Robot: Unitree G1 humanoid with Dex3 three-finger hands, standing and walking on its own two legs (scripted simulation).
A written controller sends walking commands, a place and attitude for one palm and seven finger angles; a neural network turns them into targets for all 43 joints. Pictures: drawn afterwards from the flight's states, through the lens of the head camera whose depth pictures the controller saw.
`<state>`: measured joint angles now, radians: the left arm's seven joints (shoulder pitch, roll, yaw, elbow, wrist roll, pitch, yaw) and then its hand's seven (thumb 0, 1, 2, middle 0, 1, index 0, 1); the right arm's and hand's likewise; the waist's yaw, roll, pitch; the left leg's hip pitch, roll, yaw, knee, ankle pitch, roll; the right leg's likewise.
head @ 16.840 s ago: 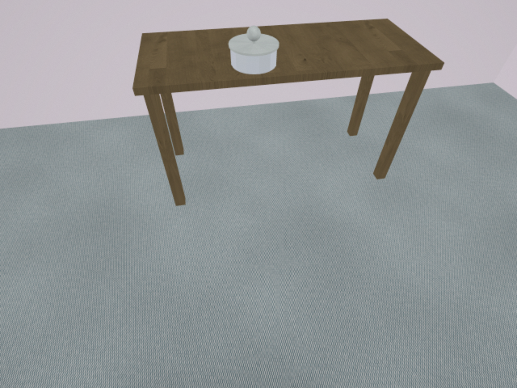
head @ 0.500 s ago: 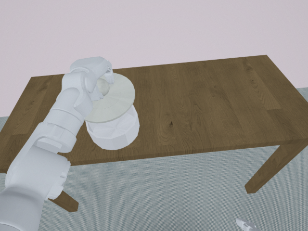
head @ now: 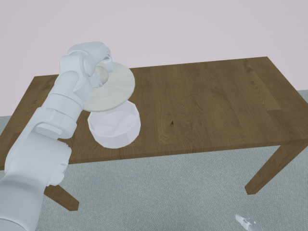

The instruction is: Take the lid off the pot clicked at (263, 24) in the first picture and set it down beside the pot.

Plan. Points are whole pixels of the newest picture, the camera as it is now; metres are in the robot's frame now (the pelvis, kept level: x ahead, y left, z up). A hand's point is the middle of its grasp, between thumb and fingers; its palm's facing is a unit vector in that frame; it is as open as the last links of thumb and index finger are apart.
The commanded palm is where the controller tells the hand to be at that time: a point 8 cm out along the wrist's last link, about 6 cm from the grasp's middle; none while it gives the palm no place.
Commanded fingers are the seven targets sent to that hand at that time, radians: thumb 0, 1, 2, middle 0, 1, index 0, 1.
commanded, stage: lift the lid straight up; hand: left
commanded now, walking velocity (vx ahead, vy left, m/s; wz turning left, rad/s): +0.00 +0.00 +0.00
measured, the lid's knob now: (99, 75) +0.49 +0.16 +0.16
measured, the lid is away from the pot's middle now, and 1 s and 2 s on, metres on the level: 0.00 0.10 0.21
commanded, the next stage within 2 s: move the lid sideways beside the pot in 0.10 s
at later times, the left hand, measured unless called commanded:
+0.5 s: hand (84, 76) +0.46 +0.18 +0.18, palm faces -0.27 -0.08 -0.96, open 8.1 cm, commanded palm +0.45 +0.20 +0.25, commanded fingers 0.00 0.56 1.05 -0.78 -1.04 -0.80 -1.06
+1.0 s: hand (59, 82) +0.45 +0.25 +0.18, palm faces -0.33 -0.07 -0.94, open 8.1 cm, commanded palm +0.45 +0.26 +0.25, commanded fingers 0.00 0.56 1.05 -0.78 -1.04 -0.80 -1.06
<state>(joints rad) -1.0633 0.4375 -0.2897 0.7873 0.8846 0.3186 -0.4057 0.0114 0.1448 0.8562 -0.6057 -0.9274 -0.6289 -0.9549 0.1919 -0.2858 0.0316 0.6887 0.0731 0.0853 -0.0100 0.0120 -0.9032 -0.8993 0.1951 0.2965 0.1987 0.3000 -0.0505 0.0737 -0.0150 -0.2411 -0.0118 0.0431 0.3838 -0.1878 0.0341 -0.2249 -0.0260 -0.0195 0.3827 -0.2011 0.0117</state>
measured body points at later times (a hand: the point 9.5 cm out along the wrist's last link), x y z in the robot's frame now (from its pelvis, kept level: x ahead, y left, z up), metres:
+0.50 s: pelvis +0.00 +0.00 +0.00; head +0.03 -0.02 +0.45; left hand +0.47 +0.18 +0.23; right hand +0.11 -0.26 -0.13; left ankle +0.01 +0.10 -0.74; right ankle +0.00 -0.13 -0.74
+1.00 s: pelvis +0.00 +0.01 +0.00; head +0.03 +0.00 +0.45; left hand +0.46 +0.25 +0.23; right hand +0.12 -0.25 -0.12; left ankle +0.01 +0.10 -0.74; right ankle +0.00 -0.13 -0.74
